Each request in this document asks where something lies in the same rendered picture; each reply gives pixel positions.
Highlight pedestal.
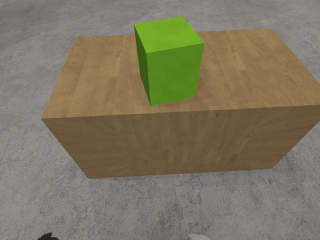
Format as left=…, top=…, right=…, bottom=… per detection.
left=41, top=28, right=320, bottom=179

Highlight carton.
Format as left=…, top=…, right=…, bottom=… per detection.
left=134, top=16, right=205, bottom=106

